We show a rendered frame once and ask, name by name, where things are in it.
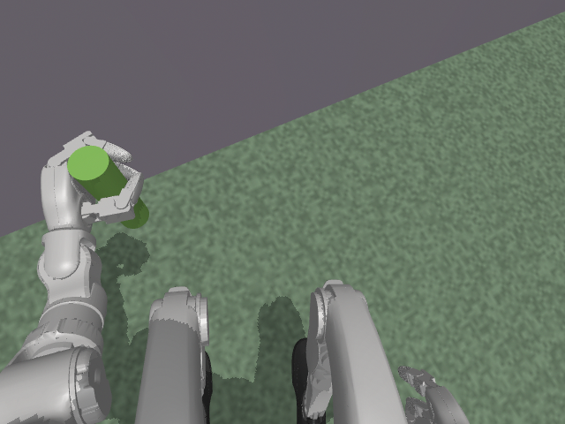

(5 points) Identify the right robot hand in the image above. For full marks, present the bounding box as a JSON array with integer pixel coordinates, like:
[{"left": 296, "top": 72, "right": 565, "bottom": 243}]
[{"left": 398, "top": 366, "right": 470, "bottom": 424}]

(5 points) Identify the right robot foot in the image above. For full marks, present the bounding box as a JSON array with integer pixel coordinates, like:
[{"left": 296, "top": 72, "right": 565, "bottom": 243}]
[{"left": 291, "top": 338, "right": 326, "bottom": 424}]

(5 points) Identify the left robot arm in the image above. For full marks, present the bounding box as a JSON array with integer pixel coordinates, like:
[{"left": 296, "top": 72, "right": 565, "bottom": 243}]
[{"left": 0, "top": 228, "right": 112, "bottom": 424}]

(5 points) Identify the can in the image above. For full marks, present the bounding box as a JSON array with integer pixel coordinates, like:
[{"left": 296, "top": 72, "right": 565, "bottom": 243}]
[{"left": 67, "top": 146, "right": 149, "bottom": 229}]

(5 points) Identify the left robot hand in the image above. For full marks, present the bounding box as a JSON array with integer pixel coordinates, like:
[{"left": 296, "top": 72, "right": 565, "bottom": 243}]
[{"left": 41, "top": 131, "right": 144, "bottom": 233}]

